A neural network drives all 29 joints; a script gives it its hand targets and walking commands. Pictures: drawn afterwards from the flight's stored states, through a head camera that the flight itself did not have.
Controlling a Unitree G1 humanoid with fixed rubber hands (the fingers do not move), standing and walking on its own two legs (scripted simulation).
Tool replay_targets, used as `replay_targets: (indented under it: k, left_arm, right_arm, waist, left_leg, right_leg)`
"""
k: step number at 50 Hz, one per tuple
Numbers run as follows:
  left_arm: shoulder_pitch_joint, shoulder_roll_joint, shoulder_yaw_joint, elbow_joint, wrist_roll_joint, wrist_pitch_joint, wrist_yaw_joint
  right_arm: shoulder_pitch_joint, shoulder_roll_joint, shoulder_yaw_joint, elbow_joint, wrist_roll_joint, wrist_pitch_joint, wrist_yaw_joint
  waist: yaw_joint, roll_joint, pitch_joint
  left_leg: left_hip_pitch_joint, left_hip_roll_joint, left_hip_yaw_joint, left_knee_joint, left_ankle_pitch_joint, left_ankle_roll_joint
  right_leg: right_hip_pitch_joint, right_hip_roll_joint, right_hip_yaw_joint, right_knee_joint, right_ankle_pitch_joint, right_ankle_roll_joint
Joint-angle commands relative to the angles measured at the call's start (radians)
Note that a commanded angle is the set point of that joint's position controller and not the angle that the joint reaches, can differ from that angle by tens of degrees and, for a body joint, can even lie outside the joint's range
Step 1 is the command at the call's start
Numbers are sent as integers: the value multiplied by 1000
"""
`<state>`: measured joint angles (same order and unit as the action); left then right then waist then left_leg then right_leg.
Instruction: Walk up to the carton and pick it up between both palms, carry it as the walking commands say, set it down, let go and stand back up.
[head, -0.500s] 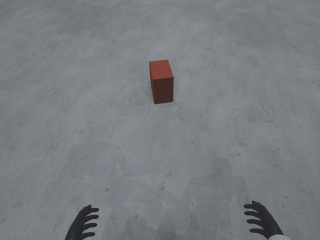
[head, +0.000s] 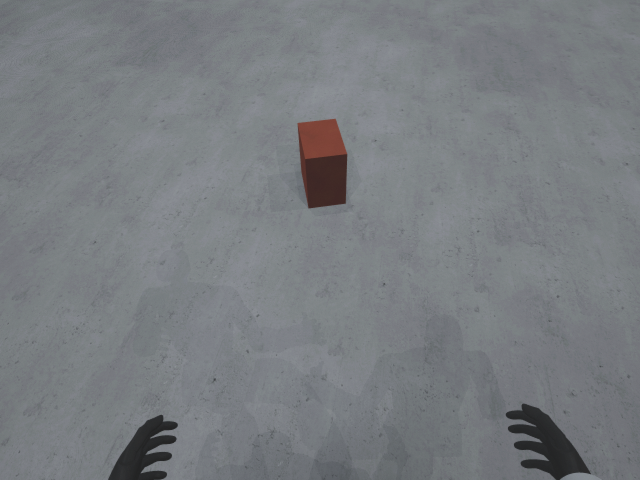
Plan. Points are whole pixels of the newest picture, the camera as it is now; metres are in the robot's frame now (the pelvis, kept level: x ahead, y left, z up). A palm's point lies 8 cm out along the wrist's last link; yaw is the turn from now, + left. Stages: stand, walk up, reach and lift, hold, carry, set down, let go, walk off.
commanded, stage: stand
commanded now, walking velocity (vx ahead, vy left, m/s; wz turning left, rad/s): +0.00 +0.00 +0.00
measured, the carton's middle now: (321, 163) +1.42 +0.01 -0.61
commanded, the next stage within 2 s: walk up in 0.66 s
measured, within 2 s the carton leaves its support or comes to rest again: neither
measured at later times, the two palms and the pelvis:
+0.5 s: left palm out of the picture +0.15 +0.27 -0.07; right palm (572, 471) +0.15 -0.27 -0.07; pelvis +0.00 +0.00 +0.00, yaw +0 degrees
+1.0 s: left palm out of the picture +0.14 +0.28 -0.08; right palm (564, 479) +0.14 -0.26 -0.08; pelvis +0.02 +0.01 +0.00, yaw +0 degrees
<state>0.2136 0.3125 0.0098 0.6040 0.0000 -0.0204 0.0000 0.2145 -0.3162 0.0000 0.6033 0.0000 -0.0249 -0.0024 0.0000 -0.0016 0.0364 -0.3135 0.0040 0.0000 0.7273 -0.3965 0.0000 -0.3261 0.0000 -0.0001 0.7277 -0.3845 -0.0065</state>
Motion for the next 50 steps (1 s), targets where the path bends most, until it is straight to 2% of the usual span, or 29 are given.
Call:
replay_targets:
  k: [1, 3, 5, 7, 9, 12, 13, 14, 15, 20, 28, 29, 31, 32, 33, 35, 36, 39, 41, 42, 43, 44, 45, 46, 47, 48, 49, 50]
  left_arm:
    - [-69, 231, 82, -43, 24, -42, 5]
    - [-65, 232, 83, -42, 25, -43, 5]
    - [-63, 234, 82, -32, 22, -41, 6]
    - [-56, 226, 79, -34, 20, -43, 5]
    - [-53, 234, 83, -27, 21, -44, 6]
    - [-59, 221, 78, -32, 23, -45, 5]
    - [-67, 229, 80, -36, 24, -43, 6]
    - [-62, 234, 82, -31, 17, -43, 7]
    - [-62, 230, 81, -27, 20, -40, 7]
    - [-58, 231, 83, -23, 21, -44, 7]
    - [-57, 241, 81, -19, 20, -44, 8]
    - [-60, 247, 84, -16, 20, -42, 8]
    - [-60, 243, 84, -14, 19, -42, 9]
    - [-54, 244, 83, -15, 16, -43, 8]
    - [-53, 237, 82, -14, 16, -43, 10]
    - [-57, 240, 82, -15, 19, -43, 9]
    - [-56, 242, 82, -13, 19, -42, 9]
    - [-61, 249, 81, -14, 18, -42, 7]
    - [-53, 245, 83, -7, 20, -45, 9]
    - [-57, 243, 83, -13, 21, -44, 9]
    - [113, 191, 82, 47, 25, 13, 2]
    - [2, 173, 73, 13, 23, 28, -26]
    - [-27, 204, 72, -5, 25, 31, -32]
    - [-43, 206, 70, -1, 29, 29, -34]
    - [-61, 201, 68, -9, 31, 26, -32]
    - [-109, 196, 69, -15, 30, 27, -33]
    - [-141, 147, 65, -38, 26, 20, -39]
    - [-158, 78, 47, -70, 28, 7, -46]
  right_arm:
    - [-63, -222, -81, -29, -28, -41, -5]
    - [-61, -220, -79, -22, -28, -41, -5]
    - [-67, -222, -79, -25, -31, -42, -6]
    - [-75, -224, -78, -23, -28, -43, -5]
    - [-69, -225, -79, -20, -26, -41, -4]
    - [-73, -223, -76, -19, -28, -41, -8]
    - [-61, -226, -79, -25, -25, -43, -9]
    - [-63, -227, -76, -21, -25, -43, -10]
    - [-68, -226, -77, -17, -25, -43, -9]
    - [-63, -234, -80, -12, -23, -40, -8]
    - [-63, -239, -79, -9, -21, -41, -9]
    - [-61, -241, -83, -6, -20, -41, -8]
    - [-60, -233, -76, -7, -22, -41, -8]
    - [-56, -238, -79, -8, -20, -41, -7]
    - [-66, -244, -80, -5, -21, -42, -7]
    - [-67, -243, -80, -7, -23, -39, -9]
    - [-72, -248, -81, -5, -24, -40, -8]
    - [-61, -241, -81, -1, -19, -40, -8]
    - [-69, -237, -80, -4, -22, -39, -8]
    - [-62, -248, -80, 0, -23, -39, -10]
    - [5, -120, -64, -11, -44, 31, 46]
    - [-29, -73, -29, -35, -46, 43, 54]
    - [-63, -83, -42, -48, -38, 42, 54]
    - [-33, -74, -44, -42, -44, 35, 56]
    - [27, -72, -52, -24, -45, 24, 48]
    - [129, -73, -49, 12, -39, 16, 44]
    - [263, -133, -68, 44, -43, 7, 37]
    - [345, -236, -86, 55, -50, -2, 29]
  waist:
    - [-3, 16, -77]
    - [-2, -2, -73]
    - [-7, 26, -83]
    - [8, 14, -82]
    - [3, 30, -86]
    - [7, 1, -97]
    - [-4, 9, -104]
    - [-1, 26, -103]
    - [-1, 10, -76]
    - [-2, 0, -95]
    - [-3, 21, -97]
    - [0, 6, -104]
    - [-5, 21, -103]
    - [-1, 9, -121]
    - [4, 20, -92]
    - [-1, -3, -93]
    - [-2, 14, -80]
    - [-2, -1, -94]
    - [-3, 21, -101]
    - [3, 13, -100]
    - [18, 49, -176]
    - [20, -127, -42]
    - [13, -171, 33]
    - [-8, -202, 15]
    - [-32, -192, 26]
    - [-84, -111, -12]
    - [-147, 88, -81]
    - [-174, 335, -113]
  left_leg:
    - [-4, 83, -75, -93, 209, 73]
    - [-10, 79, -71, -97, 217, 70]
    - [-6, 77, -70, -99, 232, 73]
    - [-13, 83, -74, -109, 219, 74]
    - [-8, 76, -73, -100, 239, 74]
    - [1, 84, -79, -96, 262, 79]
    - [8, 84, -73, -93, 277, 75]
    - [13, 86, -77, -99, 276, 77]
    - [4, 87, -77, -102, 266, 76]
    - [10, 83, -75, -101, 238, 73]
    - [28, 88, -82, -99, 291, 77]
    - [22, 90, -84, -99, 301, 74]
    - [29, 89, -74, -99, 302, 72]
    - [30, 93, -84, -94, 312, 77]
    - [13, 90, -80, -105, 288, 77]
    - [26, 90, -80, -104, 275, 76]
    - [16, 89, -85, -104, 270, 75]
    - [23, 92, -87, -97, 288, 78]
    - [36, 88, -82, -102, 286, 74]
    - [32, 90, -83, -112, 291, 78]
    - [-50, 64, -25, -165, -230, 76]
    - [-132, 57, -49, -137, -276, 43]
    - [-143, 28, 31, -94, -213, 12]
    - [-42, 2, 117, -35, -85, -2]
    - [40, -11, 151, -67, -32, -5]
    - [196, -3, 108, -174, -32, 17]
    - [374, 98, -88, -295, -131, 70]
    - [436, 350, -526, -496, -338, 154]
  right_leg:
    - [3, -83, 97, -113, 199, -75]
    - [23, -80, 92, -119, 217, -74]
    - [24, -80, 90, -111, 221, -75]
    - [24, -74, 90, -106, 215, -72]
    - [26, -76, 88, -104, 217, -72]
    - [41, -86, 95, -105, 260, -75]
    - [41, -86, 97, -102, 277, -76]
    - [30, -90, 105, -97, 269, -77]
    - [19, -86, 95, -113, 253, -76]
    - [28, -87, 99, -118, 228, -80]
    - [32, -89, 107, -115, 280, -77]
    - [45, -89, 96, -104, 291, -77]
    - [42, -91, 104, -113, 294, -77]
    - [52, -92, 104, -102, 296, -79]
    - [37, -89, 109, -112, 284, -79]
    - [29, -92, 105, -122, 261, -83]
    - [25, -90, 107, -116, 269, -81]
    - [37, -94, 113, -116, 278, -82]
    - [34, -90, 112, -122, 283, -83]
    - [40, -88, 104, -123, 282, -80]
    - [108, -226, 203, -221, -182, -52]
    - [-28, -197, 280, -379, -469, -82]
    - [-62, -201, 309, -446, -511, -87]
    - [-89, -221, 308, -490, -477, -94]
    - [-123, -221, 307, -489, -457, -97]
    - [-196, -182, 235, -395, -399, -69]
    - [-308, -89, 124, -161, -303, -12]
    - [-448, 2, -19, 166, -201, 18]
